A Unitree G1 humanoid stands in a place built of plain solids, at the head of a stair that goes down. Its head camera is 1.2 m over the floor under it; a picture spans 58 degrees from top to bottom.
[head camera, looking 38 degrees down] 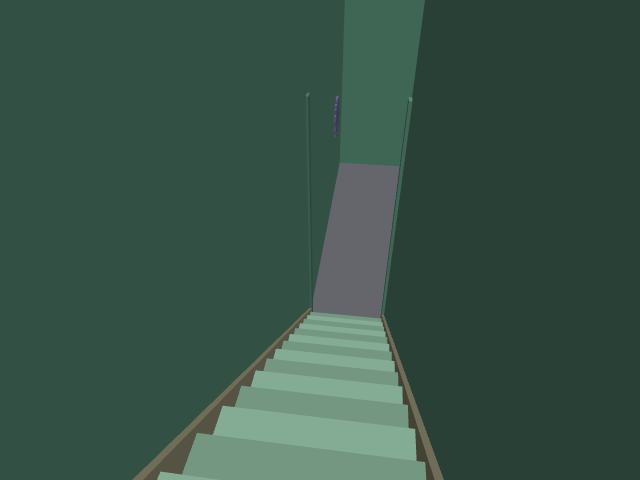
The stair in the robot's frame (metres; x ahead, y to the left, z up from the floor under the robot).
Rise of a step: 0.19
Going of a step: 0.23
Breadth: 0.85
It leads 7 degrees to the right of straight ahead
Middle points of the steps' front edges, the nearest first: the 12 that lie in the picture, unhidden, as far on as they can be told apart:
0.79 0.04 -0.38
1.02 0.01 -0.58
1.24 -0.01 -0.77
1.47 -0.04 -0.96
1.70 -0.07 -1.15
1.93 -0.10 -1.35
2.16 -0.13 -1.54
2.38 -0.16 -1.73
2.61 -0.19 -1.92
2.84 -0.22 -2.12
3.07 -0.25 -2.31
3.30 -0.28 -2.50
